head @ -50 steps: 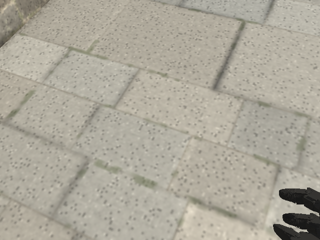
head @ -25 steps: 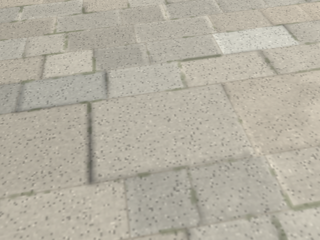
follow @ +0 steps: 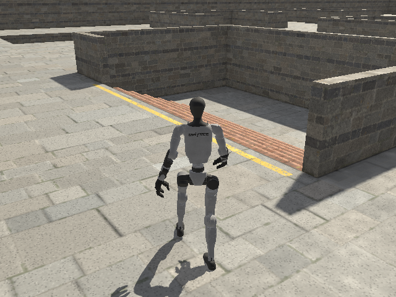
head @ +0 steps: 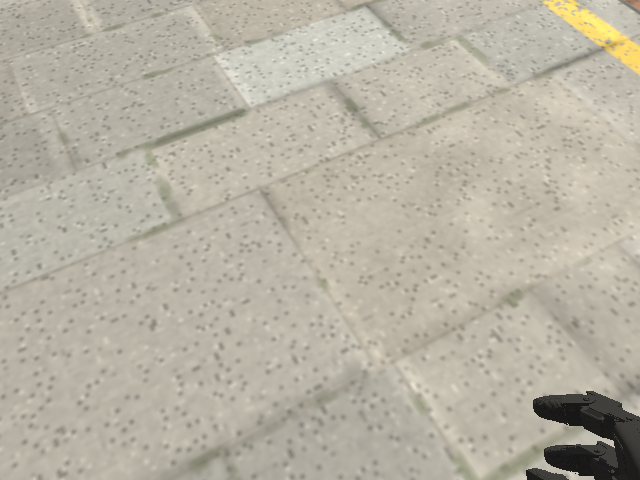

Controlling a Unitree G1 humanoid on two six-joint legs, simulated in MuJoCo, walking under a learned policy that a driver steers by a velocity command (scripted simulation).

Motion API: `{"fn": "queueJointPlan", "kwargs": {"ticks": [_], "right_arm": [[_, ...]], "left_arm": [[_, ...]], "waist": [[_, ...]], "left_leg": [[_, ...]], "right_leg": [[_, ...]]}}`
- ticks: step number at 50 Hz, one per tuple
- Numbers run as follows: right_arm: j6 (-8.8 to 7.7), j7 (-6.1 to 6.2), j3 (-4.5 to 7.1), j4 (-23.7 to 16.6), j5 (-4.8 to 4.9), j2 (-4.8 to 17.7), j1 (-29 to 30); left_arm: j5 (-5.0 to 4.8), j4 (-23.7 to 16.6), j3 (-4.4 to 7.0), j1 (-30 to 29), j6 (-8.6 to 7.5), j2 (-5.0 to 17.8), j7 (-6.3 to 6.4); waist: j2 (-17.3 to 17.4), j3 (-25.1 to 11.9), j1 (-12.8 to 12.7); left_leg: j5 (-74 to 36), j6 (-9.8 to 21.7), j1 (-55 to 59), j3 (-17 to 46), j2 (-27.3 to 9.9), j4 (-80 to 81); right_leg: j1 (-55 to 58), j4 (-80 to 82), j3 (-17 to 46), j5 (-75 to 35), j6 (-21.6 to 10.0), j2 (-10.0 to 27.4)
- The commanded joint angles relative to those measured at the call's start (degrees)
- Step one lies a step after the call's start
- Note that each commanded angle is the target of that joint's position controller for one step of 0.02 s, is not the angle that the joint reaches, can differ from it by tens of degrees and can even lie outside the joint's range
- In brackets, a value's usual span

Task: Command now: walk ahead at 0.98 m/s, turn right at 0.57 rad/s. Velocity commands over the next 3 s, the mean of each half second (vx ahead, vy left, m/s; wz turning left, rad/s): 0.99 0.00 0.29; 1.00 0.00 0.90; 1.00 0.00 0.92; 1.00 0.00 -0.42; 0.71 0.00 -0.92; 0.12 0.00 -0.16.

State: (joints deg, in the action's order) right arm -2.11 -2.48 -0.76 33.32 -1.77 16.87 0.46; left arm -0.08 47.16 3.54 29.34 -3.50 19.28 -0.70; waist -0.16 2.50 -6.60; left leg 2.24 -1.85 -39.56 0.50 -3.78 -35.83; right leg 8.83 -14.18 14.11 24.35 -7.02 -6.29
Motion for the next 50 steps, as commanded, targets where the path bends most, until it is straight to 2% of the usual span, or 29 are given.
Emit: {"fn": "queueJointPlan", "kwargs": {"ticks": [1,2,3,4,5,7,9,12,16,20,22,23,24,25,26,27,28,32,37,39,41,42,43,44,45,46,47,48,50], "right_arm": [[-0.79,1.88,4.14,2.5,0.49,9.9,-16.6],[-0.43,3.14,5.35,6.3,0.85,11.3,-29.6],[-0.5,4.4,6.62,9.1,0.06,15.0,-40.4],[-1.12,3.81,7.49,10.1,-1.83,20.4,-37.9],[-0.83,2.43,6.59,8.3,-0.59,14.2,-26.9],[-1.13,1.38,5.66,8.0,0.65,7.2,-19.6],[-1.76,1.24,4.46,11.4,0.5,4.7,-22.5],[-2.89,1.77,4.88,14.2,1.23,6.5,-26.9],[-3.1,1.69,6.25,13.5,1.6,8.9,-25.9],[-3.02,1.47,6.71,14.9,2.62,10.2,-29.0],[-2.74,1.49,7.23,15.3,2.39,12.3,-29.0],[-3.22,1.32,7.13,14.4,2.55,11.3,-27.3],[-3.77,1.76,5.2,12.4,3.09,2.5,-28.0],[-2.9,2.0,4.43,9.4,4.13,2.3,-30.3],[-1.79,2.28,4.93,10.1,2.72,5.3,-25.0],[-1.27,1.71,5.03,9.9,1.77,5.3,-21.0],[-0.75,1.04,5.04,9.8,1.29,4.5,-18.8],[2.14,-0.95,4.05,5.2,0.04,0.3,-12.2],[2.21,-3.34,2.31,-0.9,0.28,1.5,-1.5],[2.03,-3.72,2.0,-1.0,0.19,2.2,0.7],[1.82,-3.2,2.66,0.8,0.25,4.7,-4.7],[1.62,-2.7,3.54,2.9,0.22,6.8,-12.2],[1.5,-1.9,4.94,6.4,0.08,9.4,-23.9],[1.67,-0.39,6.7,10.0,0.29,12.3,-31.9],[2.59,1.14,7.99,9.7,1.38,17.4,-27.6],[3.0,1.25,9.07,6.0,-0.25,22.9,-25.1],[3.24,2.09,9.0,5.2,0.3,19.8,-25.1],[2.78,2.63,8.28,6.2,0.49,16.5,-22.6],[0.92,2.97,7.1,6.6,0.75,13.4,-19.1]], "left_arm": [[0.81,-2.6,3.2,-7.6,-1.73,13.1,0.38],[2.06,-2.4,3.15,-10.5,-1.4,12.7,0.35],[3.1,-2.5,1.92,-11.6,-1.87,7.3,0.75],[0.36,-5.2,-0.81,-2.2,-2.61,-3.4,-0.27],[1.6,-4.5,-1.48,-2.7,-2.89,0.0,-0.18],[3.45,-5.1,-0.92,-13.5,-2.2,5.1,-0.75],[4.91,-7.8,-1.66,-18.2,-1.42,3.7,-1.27],[5.28,-11.4,-3.66,-23.7,-0.96,1.2,-1.64],[2.89,-15.7,-5.7,-35.3,-1.68,-0.5,-3.1],[2.54,-15.4,-4.41,-34.2,-1.79,2.3,-1.55],[2.87,-11.8,-2.53,-21.9,-2.19,5.1,0.02],[3.42,-10.1,-0.98,-12.0,-2.53,8.1,1.31],[5.22,-9.0,0.59,-2.8,-2.47,12.1,2.43],[4.46,-8.8,1.25,-5.2,-1.54,13.9,2.21],[3.58,-9.2,0.61,-10.6,-1.39,8.1,2.04],[3.15,-8.9,-0.25,-12.9,-1.74,3.8,1.69],[3.5,-7.8,-0.51,-13.3,-2.06,2.4,1.46],[1.4,-2.5,-1.17,-9.8,-3.87,-0.8,0.89],[1.48,-1.5,-0.56,-13.6,-4.87,2.1,0.93],[1.51,-0.6,-0.13,-10.5,-4.85,4.7,1.08],[1.68,-1.0,0.89,-8.6,-3.75,9.0,1.75],[1.97,-1.7,1.42,-9.7,-2.65,11.0,2.09],[2.09,-2.9,1.7,-12.1,-1.65,12.0,2.28],[2.7,-3.1,1.6,-12.1,-1.1,10.7,1.77],[3.8,-5.0,-0.65,-11.8,-1.5,2.2,0.71],[2.15,-12.0,-0.88,-8.5,-2.67,4.3,0.95],[2.74,-12.6,-1.0,-14.9,-3.91,7.2,0.91],[2.48,-12.3,-1.26,-16.0,-4.3,7.2,0.88],[4.17,-11.4,-1.91,-15.2,-2.65,5.6,1.08]], "waist": [[-3.6,-10.0,13.0],[-2.7,-13.9,20.5],[4.3,-16.8,24.2],[27.0,-19.3,14.5],[18.9,-12.1,10.1],[1.3,-4.0,8.8],[2.2,-0.8,6.9],[3.5,3.4,6.0],[3.0,4.0,8.4],[2.5,-0.7,8.5],[1.7,-9.2,2.5],[0.9,-14.1,-2.4],[-9.2,-22.2,-3.3],[-17.0,-25.9,0.3],[-9.1,-15.7,1.0],[-4.3,-9.0,1.4],[-2.4,-5.6,2.4],[-5.2,-0.5,6.0],[-2.5,3.7,8.4],[-1.0,4.0,8.0],[-4.1,-0.8,11.6],[-5.2,-5.4,16.1],[-5.5,-10.7,21.6],[-0.5,-13.6,23.4],[13.6,-9.1,17.1],[16.1,-23.0,13.3],[4.1,-19.4,15.5],[-1.0,-8.9,12.1],[-5.0,-1.9,6.4]], "left_leg": [[2.3,3.5,33.9,-5.4,6.6,-0.7],[6.5,4.3,44.9,-6.5,5.5,-0.1],[24.0,5.1,54.7,3.4,-2.1,-1.1],[39.4,11.6,60.7,41.7,-15.0,15.6],[44.6,14.9,54.0,56.6,-16.0,25.1],[34.3,16.2,38.7,39.4,-11.4,22.9],[25.1,15.4,31.1,30.4,-6.2,22.2],[16.1,17.8,27.4,26.4,-4.9,25.7],[4.9,14.9,17.3,18.6,-1.0,31.4],[-17.2,11.8,26.8,17.9,-2.3,22.9],[-29.5,9.4,27.1,15.0,0.7,2.9],[-20.4,8.5,17.9,14.0,3.1,-11.8],[16.6,8.2,5.6,9.2,7.0,-30.8],[24.2,8.3,-3.0,5.2,7.4,-42.4],[17.6,8.6,-7.4,4.5,2.9,-43.6],[14.4,8.2,-7.4,4.0,1.2,-41.0],[13.7,7.7,-6.1,3.9,-0.1,-39.5],[13.3,6.6,-8.7,3.0,-3.8,-36.7],[-2.0,7.7,-0.1,-4.6,-1.8,-17.5],[-3.9,9.7,8.1,-10.6,2.6,-10.1],[0.3,11.5,16.2,-12.6,7.2,-8.7],[2.9,12.9,24.7,-11.8,8.9,-8.7],[5.1,15.0,38.1,-9.1,9.8,-7.5],[8.1,16.8,52.4,-4.0,9.1,-4.2],[3.9,19.2,55.3,11.7,-0.2,-3.1],[11.5,31.0,71.2,41.4,-10.9,9.8],[21.6,28.4,65.9,46.5,-11.6,19.2],[21.1,26.0,54.3,42.5,-10.1,21.8],[9.7,23.9,36.6,33.0,-5.2,21.5]], "right_leg": [[-10.8,-13.4,2.4,-65.5,-3.3,11.0],[-15.1,-29.4,-0.3,-64.6,-2.1,9.0],[-25.6,-54.2,-3.5,-43.9,-0.7,4.6],[-43.8,-71.9,-0.1,3.6,1.4,-7.7],[-51.1,-71.3,-1.0,-0.7,-0.5,-3.2],[-46.5,-64.3,-6.1,-9.8,0.4,4.5],[-44.8,-57.7,-6.8,-8.8,2.4,7.1],[-48.6,-47.1,-9.0,-7.3,6.1,9.7],[-33.3,-24.3,-14.5,-22.5,8.5,7.2],[-24.4,-17.1,-14.3,-25.3,7.1,5.1],[-8.8,-15.3,-15.2,-18.0,5.6,3.4],[4.3,-15.9,-9.0,-10.8,4.2,10.4],[17.5,-12.7,12.0,10.6,1.2,28.4],[16.2,-2.1,35.3,22.0,-3.2,35.2],[8.6,-1.1,28.4,21.9,-2.9,31.2],[1.7,-1.4,17.9,10.4,-2.1,28.4],[-3.3,-0.5,10.8,-0.3,-1.2,26.1],[-9.1,2.4,-5.8,-20.6,1.0,23.4],[-16.8,8.9,-24.8,-33.6,4.1,17.4],[-15.4,6.5,-28.8,-54.2,4.9,16.5],[-9.8,-4.9,-29.1,-78.8,5.6,18.2],[-9.8,-15.9,-28.5,-84.3,5.6,19.5],[-14.4,-31.0,-27.1,-83.4,5.0,20.4],[-25.6,-51.7,-26.9,-54.9,5.8,16.3],[-43.1,-76.2,-26.0,2.4,7.6,6.0],[-59.9,-86.7,-13.0,5.4,8.7,3.6],[-62.8,-81.1,-8.4,-1.2,8.2,7.2],[-61.2,-73.8,-8.7,-4.5,8.1,9.7],[-52.1,-65.0,-8.7,-3.2,9.4,12.5]]}}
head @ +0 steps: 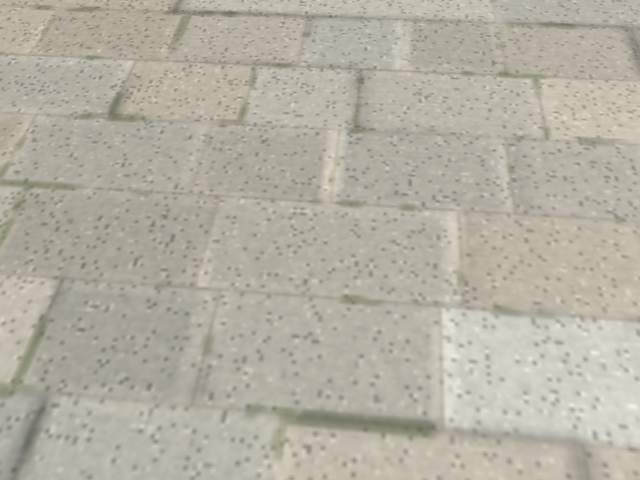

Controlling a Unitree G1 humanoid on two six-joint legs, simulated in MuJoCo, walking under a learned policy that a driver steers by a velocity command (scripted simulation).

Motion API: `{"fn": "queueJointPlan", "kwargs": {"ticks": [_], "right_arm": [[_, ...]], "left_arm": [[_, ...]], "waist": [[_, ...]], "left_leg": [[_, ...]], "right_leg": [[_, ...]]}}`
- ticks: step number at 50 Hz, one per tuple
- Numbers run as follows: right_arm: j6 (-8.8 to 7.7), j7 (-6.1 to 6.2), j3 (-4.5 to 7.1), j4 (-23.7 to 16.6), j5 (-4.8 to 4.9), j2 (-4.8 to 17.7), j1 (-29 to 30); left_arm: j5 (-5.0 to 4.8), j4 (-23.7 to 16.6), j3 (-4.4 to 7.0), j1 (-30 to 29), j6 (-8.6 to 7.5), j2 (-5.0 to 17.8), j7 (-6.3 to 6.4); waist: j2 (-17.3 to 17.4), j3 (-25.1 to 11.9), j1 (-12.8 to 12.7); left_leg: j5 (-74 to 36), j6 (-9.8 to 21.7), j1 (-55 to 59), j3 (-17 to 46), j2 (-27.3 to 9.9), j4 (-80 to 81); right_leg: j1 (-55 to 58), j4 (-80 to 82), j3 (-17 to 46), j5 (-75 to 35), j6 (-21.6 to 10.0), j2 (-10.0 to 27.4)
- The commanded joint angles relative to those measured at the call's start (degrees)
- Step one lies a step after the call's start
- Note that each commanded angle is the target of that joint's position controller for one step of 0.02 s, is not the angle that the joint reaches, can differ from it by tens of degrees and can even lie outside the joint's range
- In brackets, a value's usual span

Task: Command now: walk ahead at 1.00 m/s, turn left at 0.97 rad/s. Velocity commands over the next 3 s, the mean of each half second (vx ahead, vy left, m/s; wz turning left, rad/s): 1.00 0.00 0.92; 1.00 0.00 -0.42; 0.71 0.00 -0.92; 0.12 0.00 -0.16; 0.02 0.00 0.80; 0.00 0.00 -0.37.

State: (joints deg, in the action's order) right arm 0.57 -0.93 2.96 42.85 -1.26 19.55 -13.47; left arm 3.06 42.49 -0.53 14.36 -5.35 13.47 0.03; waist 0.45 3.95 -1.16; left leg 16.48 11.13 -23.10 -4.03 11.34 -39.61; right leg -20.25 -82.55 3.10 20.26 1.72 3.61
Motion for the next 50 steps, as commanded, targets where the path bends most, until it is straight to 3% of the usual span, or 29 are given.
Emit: {"fn": "queueJointPlan", "kwargs": {"ticks": [1,3,6,10,12,13,14,15,16,17,18,19,21,23,26,30,32,33,34,35,36,37,38,39,40,42,44,47,50], "right_arm": [[-2.56,1.34,2.66,-2.6,0.45,8.9,-4.4],[-3.97,0.9,2.38,-2.4,0.85,8.1,-4.4],[-4.81,0.48,2.98,-2.5,0.96,8.5,-3.7],[-4.85,0.0,4.03,-1.4,1.63,10.0,-6.8],[-4.53,0.41,4.52,-1.3,1.07,11.8,-6.9],[-4.52,0.25,4.74,-1.5,0.78,13.4,-4.9],[-5.19,0.07,3.91,-2.2,0.47,10.5,-2.6],[-5.73,0.49,1.23,-4.7,0.85,-0.1,-3.1],[-5.3,0.47,0.13,-7.7,2.61,0.3,-8.9],[-3.96,0.74,0.6,-5.4,0.74,4.5,-4.5],[-3.27,-0.07,0.87,-5.6,-0.17,5.6,-1.6],[-2.58,-1.02,0.92,-5.5,-0.45,5.2,0.2],[-1.28,-2.73,-0.01,-7.4,-1.1,2.1,2.5],[-1.08,-3.3,-1.24,-9.2,-1.4,-0.8,4.4],[-1.65,-3.34,-1.74,-12.0,-1.34,1.1,11.0],[-3.12,-4.67,-3.38,-13.6,-1.2,0.5,19.1],[-3.49,-3.53,-2.98,-12.6,-1.22,1.8,17.2],[-3.73,-2.55,-2.22,-11.3,-1.52,3.4,12.5],[-4.0,-1.45,-1.16,-7.8,-1.83,5.2,1.5],[-4.19,-0.16,0.31,-4.7,-2.64,8.2,-8.7],[-4.79,1.05,1.86,-3.5,-4.16,13.7,-14.4],[-4.42,1.31,2.16,-4.8,-3.37,14.5,-13.6],[-4.31,1.32,1.54,-4.1,-2.42,10.1,-8.5],[-4.81,1.18,0.65,-3.6,-1.85,5.9,-4.8],[-5.23,0.98,0.36,-2.9,-1.77,3.9,-2.9],[-6.13,1.02,-0.17,-1.4,-0.72,1.4,-2.9],[-7.34,0.7,-0.39,0.8,0.51,-0.1,-4.1],[-8.32,0.6,-0.59,2.6,0.34,-1.3,-4.6],[-8.57,1.21,-0.2,3.5,0.22,0.9,-4.8]], "left_arm": [[1.52,-6.4,2.05,0.5,0.74,11.0,0.31],[1.4,-8.4,1.59,-2.9,2.37,9.3,-0.02],[-0.29,-12.7,0.19,-12.8,2.26,5.8,-1.19],[-1.93,-12.9,0.78,-14.6,1.87,7.9,-1.07],[-1.89,-10.8,2.37,-7.6,1.62,11.5,-0.1],[-1.88,-8.6,3.58,2.0,1.35,13.7,0.66],[-1.09,-6.1,5.08,14.2,1.05,16.8,1.89],[1.18,-4.8,5.98,21.1,0.71,20.5,2.76],[1.05,-6.1,6.66,12.6,1.08,22.4,2.04],[0.45,-7.9,5.68,4.4,1.48,15.5,1.75],[-0.03,-7.5,4.8,2.1,1.7,12.0,1.42],[0.21,-6.2,4.46,2.2,1.72,10.5,1.16],[-0.58,-2.2,3.82,5.7,0.61,8.7,0.85],[-1.28,0.6,3.23,8.2,-1.01,7.1,-0.32],[-1.44,2.2,3.63,8.0,-1.89,9.3,-0.87],[-2.63,4.8,4.04,11.2,-1.42,12.1,-1.24],[-2.38,6.0,4.7,12.1,-1.22,15.6,-1.17],[-2.35,6.6,5.01,12.6,-1.05,17.3,-0.86],[-2.48,7.0,5.2,11.9,-0.56,18.1,-0.51],[-2.76,6.3,4.82,10.8,-0.49,16.9,-0.52],[-2.76,4.0,3.05,14.1,-0.57,7.5,-0.84],[-4.37,2.1,3.2,15.9,-0.13,7.4,-0.79],[-3.81,1.8,4.17,10.0,0.54,10.5,-0.6],[-3.39,1.6,3.77,7.4,0.73,9.0,-1.0],[-3.1,2.4,3.62,7.1,1.29,7.7,-1.46],[-1.99,3.3,3.55,8.8,3.31,5.7,-2.29],[-1.74,1.5,3.54,3.5,4.83,4.3,-2.97],[-1.77,-2.2,2.75,-4.5,5.11,3.0,-4.14],[-2.06,-4.8,1.98,-11.0,4.78,3.8,-5.44]], "waist": [[-6.3,-1.5,-1.0],[-5.1,0.6,-1.6],[-2.0,2.3,0.6],[1.2,-1.8,3.5],[1.2,-6.8,0.3],[-0.1,-11.8,-5.8],[-1.6,-17.3,-11.8],[-16.4,-22.0,-11.1],[-27.4,-25.5,-3.1],[-13.2,-15.3,-2.9],[-6.7,-10.0,-2.5],[-3.2,-7.0,-2.0],[-5.6,-2.9,-0.7],[-5.7,-1.8,0.4],[-4.1,1.7,1.8],[-2.6,3.7,0.7],[-3.7,0.7,2.4],[-5.2,-3.7,5.0],[-5.8,-9.5,10.5],[-5.5,-14.9,15.5],[8.7,-23.6,12.3],[12.6,-30.2,10.1],[5.7,-19.1,8.6],[3.9,-10.1,6.6],[3.2,-6.5,4.5],[5.2,-3.9,1.2],[3.8,-0.3,0.4],[4.4,2.5,-0.1],[1.7,4.2,-0.4]], "left_leg": [[-8.1,10.6,13.0,33.7,-18.1,25.9],[-10.0,10.2,4.2,28.6,-14.6,28.0],[-13.5,6.3,-3.0,23.9,-9.6,29.4],[-25.4,2.0,6.1,26.4,-11.5,25.3],[-38.0,-0.6,12.7,27.5,-11.5,14.4],[-41.5,-2.0,11.5,25.7,-10.1,2.0],[-35.6,-3.3,3.6,23.1,-7.6,-14.4],[11.7,-3.6,-11.3,17.5,-2.2,-34.1],[12.2,-3.8,-20.8,13.1,-3.1,-42.8],[4.6,-3.9,-23.1,11.4,-8.5,-43.7],[0.9,-4.5,-22.1,9.6,-10.9,-40.5],[-0.2,-5.2,-20.5,9.2,-12.8,-38.5],[-0.9,-6.0,-19.6,9.5,-15.6,-36.2],[-2.8,-6.1,-20.2,11.5,-14.7,-33.2],[-7.9,-7.0,-21.9,11.6,-12.3,-20.8],[-16.1,-6.3,-5.1,-0.1,-12.5,-0.5],[-11.8,-5.5,0.3,-0.2,-10.1,2.7],[-7.5,-4.9,6.7,0.1,-8.3,3.5],[-6.3,-4.5,19.2,0.7,-7.1,5.9],[-4.6,-4.3,34.9,5.4,-12.5,6.2],[16.0,-3.5,48.8,26.2,-30.1,9.4],[24.8,-1.9,48.3,48.6,-38.2,20.4],[23.8,-2.3,39.9,41.6,-34.6,22.7],[15.0,-2.3,31.2,32.4,-32.3,23.6],[6.9,-3.1,25.5,25.9,-29.8,25.2],[-0.1,-4.0,18.3,16.7,-27.6,28.0],[-7.6,-5.0,17.4,9.5,-26.5,30.8],[-20.2,-6.5,15.8,-2.3,-23.0,32.9],[-29.9,-8.3,15.8,-10.1,-21.2,34.9]], "right_leg": [[-19.2,7.0,2.1,2.4,1.6,3.6],[-15.2,17.6,0.3,2.9,3.0,4.3],[-6.7,35.8,-2.2,-16.1,2.9,2.4],[2.2,48.4,-1.9,-25.2,1.0,-1.3],[9.7,50.6,-1.3,-16.3,0.1,-4.2],[19.9,51.0,-2.4,-11.5,-0.4,-4.7],[33.8,49.3,1.3,-3.1,-1.5,0.4],[45.5,55.5,22.2,19.4,-3.2,17.2],[43.3,69.5,52.4,29.8,-7.4,24.6],[33.8,70.0,44.1,34.6,-8.1,20.9],[26.8,68.3,32.3,24.7,-7.7,18.3],[22.0,68.4,23.8,14.2,-6.7,15.7],[15.9,70.0,13.2,3.6,-5.8,12.7],[13.5,72.0,9.4,-4.0,-6.8,11.4],[11.8,76.4,2.3,-12.1,-9.2,9.5],[7.9,83.5,-1.7,-29.3,-10.2,8.0],[15.1,76.5,-3.2,-51.9,-10.2,8.7],[17.7,68.2,-3.4,-63.2,-9.7,9.1],[15.5,54.8,-3.8,-65.4,-8.9,8.2],[4.6,38.5,-4.1,-51.9,-8.0,5.2],[-10.3,16.0,-3.7,-5.5,-8.0,-1.6],[-18.3,3.6,1.9,6.0,-8.7,-4.8],[-23.0,2.8,2.5,-1.0,-9.0,-1.4],[-23.6,6.0,1.2,-5.2,-8.4,0.6],[-21.7,8.0,1.1,-6.4,-7.6,2.1],[-18.1,9.4,0.7,-6.7,-6.3,3.8],[-22.0,10.7,0.2,-8.2,-5.7,5.1],[-24.0,17.1,-3.3,-17.4,-5.7,4.4],[-18.4,31.8,-8.6,-25.0,-7.9,2.1]]}}
Over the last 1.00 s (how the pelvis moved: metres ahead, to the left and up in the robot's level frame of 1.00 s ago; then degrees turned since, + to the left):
0.91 0.20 -0.02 40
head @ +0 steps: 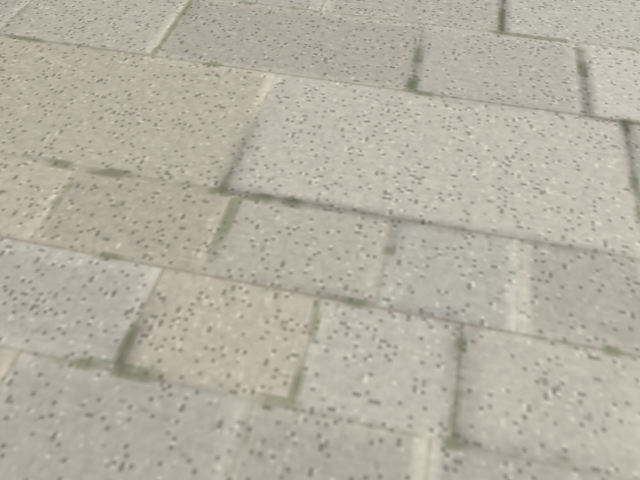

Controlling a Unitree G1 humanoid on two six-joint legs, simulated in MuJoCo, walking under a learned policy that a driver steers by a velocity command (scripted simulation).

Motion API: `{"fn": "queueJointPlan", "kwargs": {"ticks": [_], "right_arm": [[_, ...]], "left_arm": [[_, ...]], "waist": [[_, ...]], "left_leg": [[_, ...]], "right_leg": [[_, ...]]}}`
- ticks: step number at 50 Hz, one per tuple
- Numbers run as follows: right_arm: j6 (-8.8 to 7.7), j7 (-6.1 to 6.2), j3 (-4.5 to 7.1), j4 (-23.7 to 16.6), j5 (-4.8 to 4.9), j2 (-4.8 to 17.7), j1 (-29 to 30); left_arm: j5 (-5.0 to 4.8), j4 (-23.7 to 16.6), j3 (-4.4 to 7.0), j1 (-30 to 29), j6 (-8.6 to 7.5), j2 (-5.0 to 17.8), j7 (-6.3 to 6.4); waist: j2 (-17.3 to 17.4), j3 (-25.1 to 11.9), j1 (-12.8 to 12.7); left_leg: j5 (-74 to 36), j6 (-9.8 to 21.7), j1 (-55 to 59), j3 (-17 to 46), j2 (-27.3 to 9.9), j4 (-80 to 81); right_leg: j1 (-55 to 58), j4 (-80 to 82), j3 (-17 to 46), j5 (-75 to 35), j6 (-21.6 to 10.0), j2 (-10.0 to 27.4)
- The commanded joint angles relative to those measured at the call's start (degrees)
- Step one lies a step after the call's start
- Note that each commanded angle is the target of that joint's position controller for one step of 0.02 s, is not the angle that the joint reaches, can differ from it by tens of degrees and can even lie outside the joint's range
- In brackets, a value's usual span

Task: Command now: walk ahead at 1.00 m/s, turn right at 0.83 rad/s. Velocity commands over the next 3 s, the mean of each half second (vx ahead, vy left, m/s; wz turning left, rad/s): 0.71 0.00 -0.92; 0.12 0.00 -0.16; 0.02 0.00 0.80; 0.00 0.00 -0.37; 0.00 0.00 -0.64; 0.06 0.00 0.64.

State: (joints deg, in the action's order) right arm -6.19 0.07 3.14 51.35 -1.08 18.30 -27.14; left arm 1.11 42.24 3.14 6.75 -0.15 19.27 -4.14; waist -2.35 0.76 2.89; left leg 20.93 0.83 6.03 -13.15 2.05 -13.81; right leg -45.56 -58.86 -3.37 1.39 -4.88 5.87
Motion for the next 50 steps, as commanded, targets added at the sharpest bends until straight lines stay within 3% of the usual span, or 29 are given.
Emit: {"fn": "queueJointPlan", "kwargs": {"ticks": [1,4,6,7,8,9,10,12,15,16,17,19,21,23,25,26,27,28,30,33,36,40,42,43,44,45,46,48,50], "right_arm": [[-1.77,0.53,-0.21,-4.5,0.12,3.4,7.9],[-0.38,1.86,0.88,-4.5,-0.09,8.9,5.7],[1.86,2.46,1.93,-6.3,-0.92,12.0,10.2],[2.59,1.88,2.0,-6.9,-1.4,11.8,11.7],[2.13,0.45,0.48,-7.9,-1.63,4.8,13.4],[0.79,0.25,-0.75,-15.2,-0.39,2.7,7.2],[-0.89,0.54,-1.19,-16.0,-0.85,5.4,12.1],[-1.49,0.68,-1.49,-15.7,-1.02,5.3,14.9],[2.8,0.93,-1.76,-15.3,-2.48,4.5,13.4],[0.41,1.37,-0.24,-17.9,0.68,5.6,18.9],[-0.4,1.68,-0.75,-19.6,0.41,3.8,22.8],[-0.99,1.78,-1.84,-21.2,0.13,-0.5,27.2],[-0.93,1.29,-1.05,-21.9,1.16,-0.2,28.7],[-0.48,0.95,0.27,-22.7,2.25,1.8,28.4],[-0.28,1.48,1.83,-20.7,1.38,3.9,19.2],[0.1,1.94,1.77,-18.9,0.4,4.5,11.5],[0.76,1.83,0.99,-20.5,-2.23,5.5,10.8],[1.51,1.5,2.07,-20.0,-1.4,7.7,14.6],[3.26,2.57,0.77,-22.8,-0.44,0.8,23.8],[4.58,2.04,0.59,-19.9,-0.65,2.7,25.1],[4.03,0.26,0.68,-17.0,0.21,2.0,24.2],[5.47,-0.79,2.29,-16.5,2.05,6.4,22.7],[5.81,-0.53,2.32,-16.2,2.93,6.2,21.0],[5.6,-0.57,1.94,-16.9,2.88,4.7,20.5],[5.2,-0.35,1.96,-18.7,3.62,3.7,22.0],[5.09,0.01,2.98,-18.0,3.12,5.9,20.4],[5.76,0.41,4.0,-16.5,3.01,7.3,17.2],[7.94,1.47,4.49,-13.8,2.62,6.6,10.8],[8.96,1.49,3.79,-15.0,2.61,4.1,11.5]], "left_arm": [[0.01,-5.2,-1.9,-5.4,-0.51,-1.8,-1.62],[-0.27,-3.7,-1.35,-0.4,-0.52,1.1,-1.16],[-0.27,1.4,0.93,18.4,-0.43,5.9,0.09],[-0.31,4.8,2.75,28.5,-0.46,8.7,1.51],[-1.67,4.8,4.31,23.8,0.26,12.0,2.91],[0.67,1.6,5.44,18.9,1.01,19.3,2.77],[0.33,-0.6,5.57,18.1,1.02,16.6,3.33],[-0.2,1.4,4.0,14.2,-0.18,10.6,4.34],[-1.34,0.5,2.63,10.6,-2.21,7.9,4.15],[-3.52,-3.7,1.99,5.3,-4.29,4.1,3.89],[-4.06,-3.7,2.63,3.7,-4.69,6.6,4.31],[-4.1,-2.9,4.13,5.7,-2.83,9.4,5.97],[-3.61,-0.7,4.51,11.9,-0.64,8.7,6.96],[-3.47,-1.0,4.0,11.6,0.34,5.7,7.34],[-3.24,-3.7,3.45,6.6,0.28,3.3,7.16],[-1.51,-5.0,1.9,8.7,0.49,-1.7,6.75],[-1.28,-6.5,1.0,18.3,0.41,-3.2,6.14],[-2.49,-6.9,1.68,25.3,0.77,3.2,4.76],[-3.32,-7.1,3.6,13.2,2.77,9.0,5.09],[-1.99,-9.5,1.76,8.4,3.68,2.8,6.14],[-0.13,-8.5,-0.88,8.5,1.3,-3.2,5.99],[-0.6,-7.3,0.33,7.2,2.0,1.1,5.47],[-0.37,-8.7,1.32,5.7,2.43,3.9,5.51],[0.92,-9.1,2.15,7.3,2.61,7.4,6.02],[2.22,-7.9,3.22,8.5,2.76,9.6,6.06],[2.69,-8.8,2.97,4.6,2.06,8.3,6.24],[2.37,-10.1,1.85,0.6,1.18,4.7,6.6],[0.38,-11.2,0.91,-6.3,0.0,1.1,6.96],[-0.15,-10.6,0.95,-6.5,-0.08,0.8,7.17]], "waist": [[3.6,7.8,-4.3],[7.0,2.1,-8.0],[9.0,-7.2,-17.9],[5.9,-10.9,-21.2],[-8.4,-4.7,-16.3],[-15.6,-14.8,-7.8],[-2.5,-15.9,-11.0],[8.7,0.1,-3.9],[10.3,2.6,0.7],[10.1,1.3,0.4],[9.4,1.7,0.4],[6.4,-2.2,-2.5],[2.4,-6.2,-5.6],[-2.3,-5.7,-4.7],[-3.9,-10.1,1.4],[1.7,-18.1,2.6],[14.4,-26.6,-2.0],[17.7,-31.6,-5.6],[6.4,-16.1,-3.4],[5.5,-4.5,-4.8],[7.4,-9.4,-5.4],[9.8,-8.0,-5.4],[8.6,-5.0,-6.1],[3.1,-5.5,-6.6],[-9.5,-5.4,-6.9],[-11.4,-4.3,-6.2],[-8.9,-4.0,-4.0],[-6.4,-3.0,-0.9],[-5.0,-2.1,-0.9]], "left_leg": [[-41.2,1.3,-12.1,-2.5,-12.0,9.1],[-78.1,-0.4,-3.2,-3.5,-14.0,-3.7],[-85.3,0.5,-6.3,-1.5,-16.3,-28.2],[-69.7,1.1,-14.5,-0.7,-14.4,-48.0],[-7.2,-0.3,-31.7,0.3,-2.3,-71.4],[8.7,-3.2,-54.1,11.3,2.3,-87.7],[4.3,-2.3,-58.8,18.6,-0.5,-85.3],[0.7,-2.6,-52.4,18.7,-5.4,-71.0],[2.7,-5.7,-38.5,16.6,-8.3,-57.5],[1.9,-6.1,-36.6,19.8,-5.7,-50.5],[-0.7,-6.5,-35.3,18.3,-4.6,-42.0],[-13.7,-6.6,-28.3,14.8,1.4,-24.9],[-27.0,-6.3,-20.7,13.4,6.6,-16.1],[-30.3,-5.8,-16.9,16.8,6.3,-11.9],[-39.5,-3.7,-5.5,18.9,2.0,-6.0],[-51.8,1.0,8.3,27.7,-10.5,-12.0],[-74.1,11.5,17.5,47.1,-26.9,-17.1],[-56.4,19.3,16.1,58.4,-35.5,-15.1],[-18.5,15.0,-1.2,42.9,-23.3,-7.7],[-23.6,10.8,-23.0,29.9,-12.4,-3.2],[-39.9,12.1,-23.0,26.3,-10.5,-3.9],[-15.0,11.4,-25.2,32.0,-10.5,-3.2],[3.0,7.0,-34.3,33.8,-8.1,-3.0],[9.5,3.6,-41.9,30.4,-5.4,-8.4],[9.7,0.7,-45.4,18.7,1.2,-21.5],[10.4,-2.1,-44.5,15.4,0.4,-37.7],[9.4,-3.4,-44.1,16.3,-0.8,-47.2],[4.8,-5.6,-44.8,15.8,-2.2,-56.9],[0.6,-7.0,-45.6,14.3,-4.2,-56.6]], "right_leg": [[9.7,12.6,-4.6,-7.5,-2.3,-1.8],[20.3,16.3,-9.2,-2.9,-5.1,-9.0],[39.7,15.9,-6.3,5.0,-8.1,-11.7],[52.9,19.8,-1.9,9.5,-9.9,-11.9],[56.4,23.5,9.3,10.6,-12.0,-6.2],[73.0,31.8,42.5,10.8,-25.2,7.0],[71.4,42.5,52.2,17.1,-25.1,10.0],[49.2,43.6,40.6,-3.2,-19.2,6.4],[30.0,42.2,24.7,-32.2,-15.3,-0.2],[26.8,43.1,27.1,-25.2,-14.8,-2.9],[24.4,41.9,24.4,-26.3,-13.3,-5.4],[23.2,38.0,19.7,-25.9,-8.0,-10.8],[24.1,34.1,21.5,-17.7,-2.2,-12.7],[24.3,29.1,25.1,-9.0,0.4,-13.2],[24.9,15.2,23.3,-5.8,4.1,-15.5],[19.6,-1.3,18.8,24.2,5.9,-17.6],[12.1,-17.5,18.0,46.9,7.4,-20.0],[9.2,-29.0,18.1,40.3,8.8,-12.5],[4.5,-28.1,11.1,27.0,10.5,-6.2],[14.8,-13.6,7.9,26.3,9.7,-6.8],[25.5,6.7,6.1,26.3,8.3,-6.5],[34.2,24.6,5.3,13.6,6.1,-8.7],[41.6,31.3,7.1,12.9,2.0,-6.4],[46.6,33.0,14.4,15.6,-2.0,2.5],[41.7,39.8,23.8,17.0,-7.9,12.6],[37.6,42.6,27.3,10.0,-11.4,17.4],[35.3,42.0,23.6,3.9,-10.5,15.8],[34.8,40.3,14.4,-2.8,-6.9,11.2],[35.0,39.9,8.7,-5.1,-6.1,9.4]]}}
Over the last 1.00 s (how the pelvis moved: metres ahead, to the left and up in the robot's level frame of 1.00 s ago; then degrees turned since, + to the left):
0.87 0.15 0.03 11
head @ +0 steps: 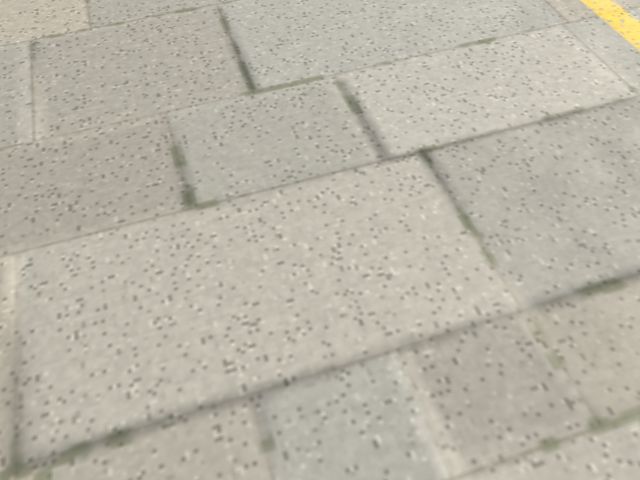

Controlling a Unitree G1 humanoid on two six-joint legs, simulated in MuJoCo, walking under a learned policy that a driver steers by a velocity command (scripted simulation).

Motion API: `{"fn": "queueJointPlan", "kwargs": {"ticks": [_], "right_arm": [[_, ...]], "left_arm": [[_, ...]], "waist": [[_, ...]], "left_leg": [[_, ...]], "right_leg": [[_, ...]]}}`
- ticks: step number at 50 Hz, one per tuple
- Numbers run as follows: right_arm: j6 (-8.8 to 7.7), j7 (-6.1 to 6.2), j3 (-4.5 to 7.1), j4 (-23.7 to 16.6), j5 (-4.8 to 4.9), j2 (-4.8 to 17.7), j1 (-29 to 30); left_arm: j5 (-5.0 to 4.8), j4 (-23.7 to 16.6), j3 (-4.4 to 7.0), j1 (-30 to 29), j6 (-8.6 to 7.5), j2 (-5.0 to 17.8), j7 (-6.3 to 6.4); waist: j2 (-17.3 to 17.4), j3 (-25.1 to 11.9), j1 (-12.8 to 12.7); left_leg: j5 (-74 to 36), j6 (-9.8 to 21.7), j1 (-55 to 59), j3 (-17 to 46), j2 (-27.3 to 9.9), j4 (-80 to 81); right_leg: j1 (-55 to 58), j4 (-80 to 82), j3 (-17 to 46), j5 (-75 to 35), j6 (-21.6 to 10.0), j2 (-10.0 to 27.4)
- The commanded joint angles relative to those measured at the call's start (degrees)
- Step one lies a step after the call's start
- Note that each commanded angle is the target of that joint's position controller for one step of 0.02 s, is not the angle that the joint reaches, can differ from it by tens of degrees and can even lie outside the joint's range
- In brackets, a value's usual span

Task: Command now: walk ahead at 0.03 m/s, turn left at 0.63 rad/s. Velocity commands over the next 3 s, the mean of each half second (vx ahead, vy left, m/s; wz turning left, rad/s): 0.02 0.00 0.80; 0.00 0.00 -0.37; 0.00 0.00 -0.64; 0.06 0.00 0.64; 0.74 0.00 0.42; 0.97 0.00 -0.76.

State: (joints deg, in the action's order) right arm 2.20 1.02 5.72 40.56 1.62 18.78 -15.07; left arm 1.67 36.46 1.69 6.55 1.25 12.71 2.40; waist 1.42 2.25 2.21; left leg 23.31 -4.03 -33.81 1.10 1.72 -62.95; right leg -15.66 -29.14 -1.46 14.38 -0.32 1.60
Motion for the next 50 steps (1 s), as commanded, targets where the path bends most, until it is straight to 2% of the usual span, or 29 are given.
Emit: {"fn": "queueJointPlan", "kwargs": {"ticks": [1,4,7,9,10,11,12,13,15,17,21,23,27,29,30,31,32,33,34,35,38,42,43,44,45,46,47,49,50], "right_arm": [[0.7,0.17,0.7,-5.4,0.03,2.4,1.2],[0.41,-1.98,-0.93,-8.7,-0.23,-0.1,5.7],[0.4,-3.18,-0.08,-9.5,0.02,2.6,3.9],[0.8,-2.74,0.9,-8.2,-0.1,3.5,-0.2],[0.73,-1.75,2.32,-7.4,-0.53,6.8,-3.4],[0.41,-0.51,4.77,-8.8,-1.03,17.1,-5.2],[-1.12,-1.27,4.04,-10.2,-3.49,15.7,-6.3],[-2.24,-1.61,3.39,-9.8,-3.58,13.7,-5.0],[-2.16,-0.36,2.29,-10.2,-0.6,9.8,1.8],[-1.0,0.79,1.57,-11.8,-0.35,8.3,6.7],[-0.16,1.78,2.12,-12.0,-0.48,9.1,6.4],[0.13,1.87,2.03,-12.3,-0.69,9.1,7.8],[0.16,0.57,-0.28,-11.1,-2.28,5.2,7.7],[-0.37,-0.23,-2.55,-9.9,-2.91,0.5,9.1],[-0.76,-0.59,-3.01,-8.9,-3.06,-0.3,8.7],[-1.36,-0.71,-2.79,-7.8,-3.5,0.3,6.1],[-1.73,-0.4,-1.91,-7.6,-4.18,2.9,3.5],[-1.99,-0.16,-1.61,-8.0,-4.33,3.0,2.2],[-2.07,0.46,-1.08,-8.3,-3.88,4.6,5.8],[-2.01,0.86,-0.66,-9.1,-3.12,4.8,8.8],[-1.84,0.65,-0.58,-9.6,-2.32,1.4,9.9],[-2.9,-0.42,-0.09,-6.9,-1.27,-0.4,4.9],[-2.76,-0.53,0.72,-6.1,-1.85,2.1,3.8],[-2.37,-0.5,1.68,-6.0,-2.82,5.6,4.2],[-2.71,-0.44,1.58,-7.0,-4.1,5.4,6.4],[-3.03,-0.02,0.78,-7.9,-3.87,3.2,7.2],[-3.01,0.62,0.42,-8.3,-3.32,2.1,9.3],[-3.04,1.43,0.51,-7.9,-2.02,2.7,10.8],[-2.78,1.76,0.67,-7.4,-2.24,3.5,9.5]], "left_arm": [[-0.79,-4.4,2.7,-5.4,-1.27,7.5,0.74],[-1.02,-3.1,4.2,-2.3,-0.44,10.3,0.86],[-2.11,-1.9,5.54,-0.2,-0.57,12.7,0.25],[-3.44,-1.1,5.56,-0.2,-1.16,11.3,-0.32],[-2.93,0.3,5.35,3.3,-1.5,9.2,-0.92],[-0.1,-3.3,4.31,2.2,-1.81,5.9,-1.39],[0.2,-5.7,4.17,-6.6,-2.38,7.2,-1.0],[-1.18,-5.7,4.59,-9.2,-2.44,8.9,-0.67],[-1.08,-3.9,4.81,-6.8,-2.27,9.0,0.42],[-0.85,-3.1,5.12,-4.6,-2.16,9.1,0.32],[-1.33,-1.4,4.18,-3.7,-2.44,6.8,-0.44],[-1.47,-0.2,4.02,-2.1,-2.35,7.3,-0.81],[-1.57,0.3,3.47,-0.9,-2.12,8.1,-1.69],[-1.44,0.5,2.52,0.3,-2.56,5.8,-2.49],[-1.3,0.6,2.11,0.7,-2.84,4.8,-2.89],[-0.62,-0.5,2.29,-1.1,-2.92,6.6,-2.95],[-0.47,-2.7,3.34,-3.0,-2.93,12.2,-2.65],[-1.0,-2.3,4.22,-4.4,-2.84,15.0,-2.52],[-1.53,-2.8,4.27,-3.8,-2.69,13.5,-2.46],[-1.89,-2.4,4.3,-1.7,-2.52,12.9,-2.29],[-2.77,-2.7,5.46,2.1,-2.01,14.5,-1.24],[-3.88,-4.7,5.98,-0.9,0.03,12.9,-0.25],[-4.2,-5.9,5.65,-1.8,0.51,11.2,-0.15],[-4.28,-6.8,5.25,-0.8,0.6,10.3,-0.36],[-3.26,-6.4,5.6,1.9,0.24,11.1,-0.87],[-2.67,-5.2,6.76,3.4,0.11,14.0,-1.27],[-3.13,-4.2,7.08,4.2,0.49,14.1,-1.49],[-3.43,-3.8,6.02,3.5,1.31,11.2,-1.8],[-3.69,-4.5,5.39,2.0,1.44,9.8,-2.15]], "waist": [[-8.6,-3.8,-1.0],[-9.4,-6.4,-3.8],[-10.7,-7.5,-3.4],[-8.2,-7.5,-0.8],[-0.1,-7.7,-0.2],[21.9,-7.3,-1.7],[17.3,-14.4,3.9],[9.8,-13.2,3.9],[3.2,-9.1,-0.2],[4.9,-8.7,-2.9],[4.2,-9.6,-2.6],[5.7,-10.2,-2.8],[7.7,-10.8,-0.5],[6.6,-10.0,-1.7],[6.4,-8.7,-2.3],[4.6,-6.6,-0.9],[-1.6,-4.3,2.1],[-10.3,-3.2,4.9],[-11.9,-2.3,2.4],[-12.4,-2.4,0.8],[-13.2,-5.0,-1.3],[-11.1,-9.9,0.4],[-6.2,-10.4,0.1],[6.2,-7.5,-1.3],[13.3,-7.3,-2.4],[7.4,-7.4,-2.8],[3.2,-7.0,-3.9],[2.3,-4.3,-3.5],[3.1,-3.7,-2.3]], "left_leg": [[-3.7,-2.5,-5.5,-0.8,-4.8,-3.2],[-3.7,-1.5,1.5,-3.2,-6.2,11.1],[-3.5,1.0,7.7,-6.5,-4.5,19.9],[-11.5,4.0,16.2,-7.8,-2.0,30.3],[-24.6,6.9,24.3,-1.9,-2.8,36.6],[-52.6,16.8,36.5,24.0,-18.9,37.3],[-48.5,25.8,36.6,34.1,-23.5,40.8],[-41.7,24.2,36.4,29.4,-21.4,41.8],[-33.3,18.4,31.7,23.1,-16.1,41.3],[-31.2,16.5,25.5,20.4,-12.5,41.8],[-25.3,15.4,24.3,21.7,-9.8,41.1],[-21.2,15.0,23.3,21.6,-9.9,40.5],[-24.1,15.8,19.2,20.9,-11.3,38.3],[-21.1,14.8,16.5,19.2,-10.8,37.9],[-16.2,13.1,15.3,17.3,-9.1,38.0],[-10.3,10.7,14.7,15.6,-6.3,37.4],[-2.5,8.2,15.0,11.9,-1.9,32.4],[-2.0,5.1,17.4,5.9,1.6,30.9],[-3.7,3.8,18.8,3.8,1.7,28.8],[-4.2,3.8,18.4,3.0,1.8,27.7],[-0.3,4.0,13.9,2.4,3.6,25.8],[-6.1,4.7,21.3,3.2,2.0,36.5],[-10.6,6.9,27.3,7.0,-2.8,39.2],[-19.9,12.4,30.6,16.6,-11.9,43.1],[-32.4,19.3,31.7,25.7,-23.0,44.9],[-38.7,21.5,31.4,24.2,-25.6,44.0],[-38.4,19.8,30.4,18.8,-22.9,43.1],[-38.6,16.6,31.3,10.0,-18.1,42.7],[-40.0,16.4,31.4,6.7,-16.6,43.0]], "right_leg": [[6.5,9.6,5.0,-17.5,-10.5,13.1],[8.7,6.9,1.6,-20.2,-10.6,14.5],[9.4,3.9,1.0,-23.5,-9.9,17.5],[5.6,-2.9,-2.7,-18.8,-5.6,16.4],[-0.8,-13.3,-7.1,-9.8,-1.3,12.3],[-22.7,-34.0,-9.9,21.6,5.6,2.8],[-29.0,-43.8,3.3,27.1,5.7,-2.3],[-30.0,-46.3,6.4,23.0,4.0,-1.3],[-29.7,-41.1,7.8,13.4,2.8,0.1],[-24.0,-36.9,7.2,7.5,3.3,-1.3],[-19.8,-23.2,7.9,3.0,4.7,-4.7],[-17.1,-19.0,7.7,1.6,4.9,-4.5],[-8.3,-15.7,5.1,2.4,4.3,-1.1],[-0.8,-7.3,4.5,-0.1,2.9,0.5],[3.5,0.1,3.8,-5.7,1.9,-0.2],[4.6,2.9,6.8,-11.3,0.5,0.4],[1.7,3.5,13.7,-20.6,-2.0,5.1],[-3.5,6.3,18.9,-16.1,-7.0,7.9],[-6.2,9.0,23.3,-10.0,-9.0,8.6],[-5.5,9.4,25.6,-8.6,-9.1,8.8],[1.1,7.6,29.9,-11.9,-10.7,8.8],[1.3,2.6,28.7,-17.0,-8.1,5.0],[-5.5,-1.9,24.6,-12.2,-5.4,1.9],[-16.4,-10.0,15.4,2.5,-1.5,-4.5],[-22.0,-22.6,9.8,19.1,1.3,-5.9],[-23.6,-33.9,9.7,19.9,3.2,-2.4],[-23.5,-38.3,9.0,17.0,4.1,-1.1],[-26.6,-39.2,7.2,10.0,5.6,1.2],[-26.7,-37.7,5.2,8.0,6.2,1.5]]}}
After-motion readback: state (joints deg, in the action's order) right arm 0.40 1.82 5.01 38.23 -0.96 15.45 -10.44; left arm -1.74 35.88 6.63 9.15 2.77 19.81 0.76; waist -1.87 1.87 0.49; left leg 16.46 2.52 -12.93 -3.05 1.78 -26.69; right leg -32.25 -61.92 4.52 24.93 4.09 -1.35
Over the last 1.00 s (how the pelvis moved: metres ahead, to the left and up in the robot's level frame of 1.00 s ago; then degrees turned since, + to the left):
0.53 -0.05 0.01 -31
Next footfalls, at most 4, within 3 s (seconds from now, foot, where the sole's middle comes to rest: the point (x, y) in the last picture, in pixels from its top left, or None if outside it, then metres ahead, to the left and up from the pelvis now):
0.20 left None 0.04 0.15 -0.77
0.62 right None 0.16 -0.04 -0.77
1.26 right None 0.10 -0.11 -0.77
1.80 left None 0.09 0.11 -0.77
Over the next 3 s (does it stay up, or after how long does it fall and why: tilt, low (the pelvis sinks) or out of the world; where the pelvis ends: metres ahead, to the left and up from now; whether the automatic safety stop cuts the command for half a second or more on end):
stays up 0.72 0.23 -0.02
